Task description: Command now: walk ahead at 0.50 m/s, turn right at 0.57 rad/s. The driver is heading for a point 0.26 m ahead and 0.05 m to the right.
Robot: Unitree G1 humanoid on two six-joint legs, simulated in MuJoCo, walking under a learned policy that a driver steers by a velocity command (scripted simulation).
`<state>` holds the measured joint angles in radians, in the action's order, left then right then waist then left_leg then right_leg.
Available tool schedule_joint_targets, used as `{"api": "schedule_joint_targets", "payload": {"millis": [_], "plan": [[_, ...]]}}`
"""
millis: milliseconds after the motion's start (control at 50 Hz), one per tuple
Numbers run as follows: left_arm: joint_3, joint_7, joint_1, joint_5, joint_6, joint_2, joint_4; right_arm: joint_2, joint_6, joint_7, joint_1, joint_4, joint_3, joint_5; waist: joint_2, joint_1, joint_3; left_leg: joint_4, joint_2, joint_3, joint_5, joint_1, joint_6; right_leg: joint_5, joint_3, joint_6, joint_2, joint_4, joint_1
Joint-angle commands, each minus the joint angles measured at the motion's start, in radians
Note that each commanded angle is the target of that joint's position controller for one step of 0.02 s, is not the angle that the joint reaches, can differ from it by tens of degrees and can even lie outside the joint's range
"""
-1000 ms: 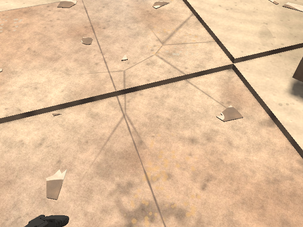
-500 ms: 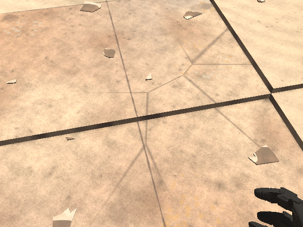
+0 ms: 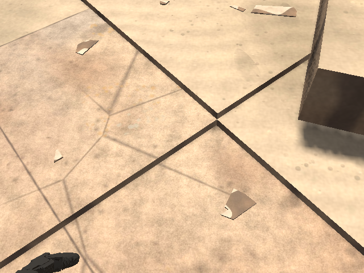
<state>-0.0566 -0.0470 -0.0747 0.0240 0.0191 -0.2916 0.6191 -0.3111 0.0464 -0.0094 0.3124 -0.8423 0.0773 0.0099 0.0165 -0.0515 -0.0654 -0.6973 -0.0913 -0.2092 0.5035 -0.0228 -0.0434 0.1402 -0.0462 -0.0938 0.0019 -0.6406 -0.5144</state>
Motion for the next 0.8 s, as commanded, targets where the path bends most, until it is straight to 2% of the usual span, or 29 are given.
{"api": "schedule_joint_targets", "payload": {"millis": [20,40,60,80,100,120,180,240,280,320,360,380,400,420,440,460,480,500,520,560,580,620,640,660,680,700,720,740,800], "plan": [[-0.082,0.015,-0.347,0.002,0.017,-0.253,-0.016,-0.105,0.070,0.016,-0.050,0.146,-0.004,0.001,0.138,0.173,0.413,-0.689,0.098,0.299,0.090,-0.754,0.029,0.292,0.858,-0.303,-0.334,0.342,0.906],[-0.066,0.012,-0.317,-0.007,0.032,-0.203,-0.004,-0.142,0.087,0.023,-0.132,0.176,0.006,0.033,0.095,0.175,0.271,-0.662,0.059,0.295,-0.012,-0.820,0.050,0.209,0.716,-0.258,-0.309,0.358,0.808],[-0.057,0.013,-0.247,-0.009,0.038,-0.177,-0.010,-0.128,0.094,0.016,-0.131,0.167,0.000,0.022,0.019,0.124,0.187,-0.583,0.016,0.286,-0.094,-0.774,0.055,0.013,0.582,-0.225,-0.273,0.345,0.661],[-0.046,0.017,-0.173,-0.017,0.038,-0.144,-0.023,-0.132,0.090,0.007,-0.119,0.149,0.004,-0.004,-0.004,0.081,0.137,-0.508,-0.017,0.278,-0.136,-0.699,0.042,-0.220,0.466,-0.199,-0.241,0.335,0.528],[-0.037,0.023,-0.136,-0.031,0.039,-0.122,-0.038,-0.137,0.076,0.007,-0.092,0.139,0.009,-0.012,0.016,0.049,0.134,-0.482,-0.034,0.282,-0.154,-0.616,0.031,-0.394,0.396,-0.192,-0.221,0.338,0.441],[-0.035,0.026,-0.121,-0.034,0.040,-0.121,-0.037,-0.128,0.061,0.006,-0.073,0.132,0.009,-0.016,0.015,0.032,0.136,-0.457,-0.032,0.273,-0.159,-0.567,0.015,-0.511,0.356,-0.193,-0.210,0.346,0.387],[-0.040,0.041,-0.127,-0.030,0.044,-0.149,-0.004,-0.075,0.031,-0.001,-0.067,0.125,-0.006,-0.024,0.020,0.019,0.130,-0.317,-0.002,0.236,-0.254,-0.521,-0.025,-0.697,0.225,-0.182,-0.169,0.359,0.301],[-0.035,0.058,-0.137,-0.022,0.029,-0.142,0.025,-0.044,0.030,0.005,-0.143,0.135,-0.023,-0.022,0.053,0.051,0.135,-0.086,0.026,0.221,-0.460,-0.467,-0.026,-0.642,0.137,-0.127,-0.108,0.346,0.294],[-0.033,0.063,-0.171,-0.022,0.020,-0.142,0.050,-0.046,0.035,0.017,-0.198,0.144,-0.025,-0.016,0.058,0.085,0.144,0.026,0.046,0.225,-0.576,-0.432,-0.020,-0.567,0.147,-0.110,-0.116,0.339,0.326],[-0.028,0.062,-0.181,-0.025,0.015,-0.137,0.071,-0.059,0.038,0.026,-0.220,0.148,-0.021,-0.015,0.065,0.094,0.138,0.086,0.051,0.242,-0.581,-0.422,-0.005,-0.511,0.182,-0.108,-0.146,0.318,0.367],[-0.024,0.060,-0.173,-0.025,0.013,-0.129,0.089,-0.082,0.042,0.032,-0.227,0.152,-0.013,-0.024,0.072,0.088,0.125,0.136,0.056,0.251,-0.516,-0.421,0.025,-0.487,0.223,-0.100,-0.172,0.265,0.406],[-0.022,0.060,-0.164,-0.023,0.011,-0.124,0.097,-0.091,0.045,0.033,-0.210,0.146,-0.008,-0.030,0.072,0.073,0.124,0.174,0.061,0.249,-0.503,-0.397,0.042,-0.466,0.240,-0.089,-0.173,0.226,0.417],[-0.017,0.061,-0.148,-0.018,0.010,-0.113,0.102,-0.091,0.049,0.032,-0.168,0.130,-0.004,-0.036,0.063,0.043,0.129,0.250,0.068,0.237,-0.573,-0.328,0.064,-0.436,0.236,-0.065,-0.150,0.172,0.411],[-0.011,0.061,-0.181,-0.028,0.014,-0.096,0.109,-0.124,0.053,0.025,-0.148,0.126,0.002,-0.046,0.015,0.046,0.155,0.280,0.019,0.280,-0.879,-0.214,0.092,-0.369,0.217,-0.021,-0.091,0.104,0.381],[-0.003,0.057,-0.280,-0.048,0.023,-0.070,0.113,-0.170,0.053,0.018,-0.154,0.140,0.006,-0.059,-0.099,0.106,0.236,0.206,-0.105,0.388,-1.199,-0.017,0.171,-0.127,0.199,0.028,-0.016,0.008,0.275],[0.010,0.062,-0.340,-0.043,0.020,-0.043,0.143,-0.098,0.037,0.013,-0.131,0.132,-0.010,-0.056,-0.185,0.087,0.329,0.194,-0.202,0.497,-1.224,0.095,0.296,0.175,0.169,0.085,0.026,-0.109,0.196],[0.005,0.063,-0.292,-0.037,0.004,-0.077,0.138,-0.033,0.022,0.016,-0.112,0.117,-0.029,-0.036,-0.205,0.056,0.327,0.248,-0.244,0.581,-1.097,0.068,0.338,0.451,0.161,0.118,0.021,-0.175,0.160],[-0.003,0.067,-0.243,-0.024,-0.019,-0.096,0.125,-0.022,0.012,0.022,-0.117,0.103,-0.038,-0.026,-0.178,0.049,0.285,0.296,-0.247,0.621,-0.881,0.025,0.331,0.531,0.168,0.133,0.003,-0.212,0.119],[-0.008,0.073,-0.209,-0.019,-0.043,-0.100,0.125,-0.039,0.004,0.025,-0.136,0.101,-0.036,-0.025,-0.151,0.046,0.241,0.338,-0.234,0.626,-0.680,-0.027,0.309,0.520,0.165,0.145,-0.011,-0.238,0.099],[-0.013,0.080,-0.207,-0.023,-0.075,-0.096,0.138,-0.083,-0.006,0.023,-0.230,0.111,-0.025,-0.030,-0.153,0.075,0.168,0.405,-0.185,0.563,-0.404,-0.179,0.250,0.421,0.153,0.156,-0.042,-0.168,0.153],[-0.009,0.081,-0.225,-0.023,-0.078,-0.076,0.155,-0.082,-0.014,0.020,-0.275,0.116,-0.024,-0.031,-0.164,0.092,0.145,0.422,-0.143,0.506,-0.323,-0.246,0.220,0.362,0.134,0.153,-0.042,-0.075,0.217],[-0.006,0.077,-0.274,-0.031,-0.070,-0.045,0.204,-0.070,-0.028,0.011,-0.296,0.107,-0.025,-0.024,-0.163,0.114,0.150,0.411,-0.070,0.399,-0.211,-0.318,0.175,0.120,0.076,0.134,-0.011,0.109,0.360],[-0.007,0.074,-0.269,-0.041,-0.067,-0.046,0.213,-0.056,-0.029,0.007,-0.268,0.093,-0.030,-0.020,-0.149,0.105,0.152,0.406,-0.045,0.370,-0.132,-0.333,0.146,0.064,0.065,0.122,-0.003,0.154,0.397],[-0.008,0.074,-0.241,-0.052,-0.066,-0.065,0.202,-0.041,-0.026,0.007,-0.243,0.078,-0.035,-0.021,-0.116,0.088,0.133,0.397,-0.025,0.350,-0.051,-0.350,0.107,0.050,0.105,0.101,-0.041,0.181,0.393],[-0.012,0.078,-0.213,-0.049,-0.064,-0.101,0.191,-0.048,-0.024,0.009,-0.231,0.074,-0.033,-0.026,-0.065,0.056,0.094,0.381,0.008,0.322,-0.021,-0.336,0.076,0.155,0.144,0.071,-0.073,0.206,0.315],[-0.015,0.078,-0.202,-0.042,-0.055,-0.103,0.206,-0.043,-0.023,0.008,-0.249,0.077,-0.032,-0.029,0.005,0.047,0.062,0.345,0.040,0.277,-0.088,-0.259,0.057,0.297,0.144,0.051,-0.062,0.221,0.196],[-0.006,0.078,-0.176,-0.043,-0.042,-0.072,0.206,-0.035,-0.021,0.005,-0.261,0.073,-0.035,-0.031,0.016,0.046,0.057,0.302,0.040,0.275,-0.164,-0.202,0.058,0.301,0.145,0.057,-0.061,0.246,0.157],[-0.003,0.079,-0.164,-0.046,-0.030,-0.062,0.213,-0.026,-0.019,0.002,-0.253,0.064,-0.035,-0.027,0.029,0.038,0.066,0.278,0.041,0.271,-0.229,-0.177,0.069,0.254,0.145,0.071,-0.063,0.256,0.158],[-0.002,0.077,-0.182,-0.037,-0.001,-0.065,0.237,-0.028,-0.018,-0.005,-0.224,0.029,-0.032,-0.019,0.023,0.042,0.092,0.232,0.047,0.258,-0.417,-0.153,0.087,0.091,0.135,0.091,-0.058,0.232,0.213]]}}
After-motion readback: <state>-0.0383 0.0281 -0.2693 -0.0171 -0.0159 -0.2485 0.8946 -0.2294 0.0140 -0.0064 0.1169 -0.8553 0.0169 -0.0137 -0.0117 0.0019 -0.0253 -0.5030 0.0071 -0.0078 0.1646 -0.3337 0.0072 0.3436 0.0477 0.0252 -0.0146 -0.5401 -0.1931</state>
